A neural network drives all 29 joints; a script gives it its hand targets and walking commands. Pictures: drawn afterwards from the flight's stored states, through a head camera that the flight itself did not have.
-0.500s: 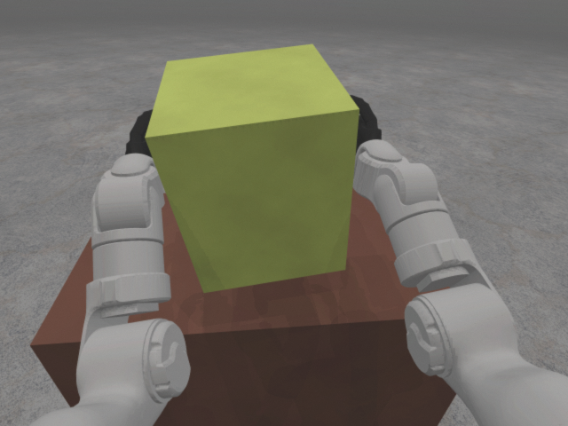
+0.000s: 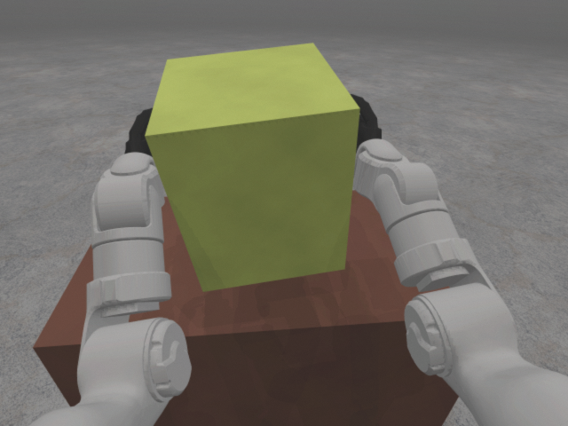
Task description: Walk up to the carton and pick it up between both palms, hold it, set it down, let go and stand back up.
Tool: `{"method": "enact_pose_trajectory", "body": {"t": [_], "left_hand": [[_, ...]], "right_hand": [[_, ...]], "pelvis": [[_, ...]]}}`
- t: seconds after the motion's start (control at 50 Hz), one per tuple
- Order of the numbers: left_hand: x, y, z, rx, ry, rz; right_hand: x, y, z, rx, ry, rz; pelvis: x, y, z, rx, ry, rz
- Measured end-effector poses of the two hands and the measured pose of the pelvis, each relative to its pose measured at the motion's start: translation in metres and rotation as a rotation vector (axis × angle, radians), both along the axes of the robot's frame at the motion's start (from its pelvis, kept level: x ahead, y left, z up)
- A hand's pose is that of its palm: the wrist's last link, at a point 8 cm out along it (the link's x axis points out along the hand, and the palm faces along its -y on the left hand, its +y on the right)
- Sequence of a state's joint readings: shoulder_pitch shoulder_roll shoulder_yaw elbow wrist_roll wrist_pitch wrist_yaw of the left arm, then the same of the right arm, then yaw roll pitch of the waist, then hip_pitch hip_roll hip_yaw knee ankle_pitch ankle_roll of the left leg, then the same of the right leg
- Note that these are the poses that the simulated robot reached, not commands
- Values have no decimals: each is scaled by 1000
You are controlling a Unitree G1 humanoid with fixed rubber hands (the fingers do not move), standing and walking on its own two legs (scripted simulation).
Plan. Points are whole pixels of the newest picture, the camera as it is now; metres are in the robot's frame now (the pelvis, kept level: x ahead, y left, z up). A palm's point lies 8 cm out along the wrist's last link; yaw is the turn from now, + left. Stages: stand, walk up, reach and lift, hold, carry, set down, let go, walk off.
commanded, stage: hold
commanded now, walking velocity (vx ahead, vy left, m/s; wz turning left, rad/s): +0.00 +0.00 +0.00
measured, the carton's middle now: (258, 167) +0.37 +0.01 +0.27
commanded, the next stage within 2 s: none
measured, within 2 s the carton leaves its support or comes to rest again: neither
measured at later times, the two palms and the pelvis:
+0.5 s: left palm (143, 166) +0.36 +0.15 +0.28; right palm (365, 151) +0.36 -0.14 +0.29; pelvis +0.00 +0.00 +0.00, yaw +0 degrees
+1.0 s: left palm (147, 169) +0.36 +0.15 +0.27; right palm (369, 154) +0.36 -0.14 +0.29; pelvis +0.00 -0.01 +0.00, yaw +0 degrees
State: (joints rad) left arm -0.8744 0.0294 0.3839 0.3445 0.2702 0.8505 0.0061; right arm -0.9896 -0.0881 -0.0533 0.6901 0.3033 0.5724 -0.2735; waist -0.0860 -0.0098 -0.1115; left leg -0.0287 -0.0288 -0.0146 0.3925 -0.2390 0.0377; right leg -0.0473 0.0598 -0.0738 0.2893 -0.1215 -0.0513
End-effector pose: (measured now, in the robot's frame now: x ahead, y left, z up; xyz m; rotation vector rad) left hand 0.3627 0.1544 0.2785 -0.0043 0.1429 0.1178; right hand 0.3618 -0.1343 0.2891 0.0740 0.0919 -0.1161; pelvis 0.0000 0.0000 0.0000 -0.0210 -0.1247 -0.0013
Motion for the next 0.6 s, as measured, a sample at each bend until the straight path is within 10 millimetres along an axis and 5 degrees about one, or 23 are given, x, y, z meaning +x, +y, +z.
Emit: {"method": "enact_pose_trajectory", "body": {"t": [0.6], "left_hand": [[2,-1,-3,4,19,5]], "right_hand": [[3,-1,-3,-10,20,5]], "pelvis": [[-1,-3,0,4,10,-2]]}}
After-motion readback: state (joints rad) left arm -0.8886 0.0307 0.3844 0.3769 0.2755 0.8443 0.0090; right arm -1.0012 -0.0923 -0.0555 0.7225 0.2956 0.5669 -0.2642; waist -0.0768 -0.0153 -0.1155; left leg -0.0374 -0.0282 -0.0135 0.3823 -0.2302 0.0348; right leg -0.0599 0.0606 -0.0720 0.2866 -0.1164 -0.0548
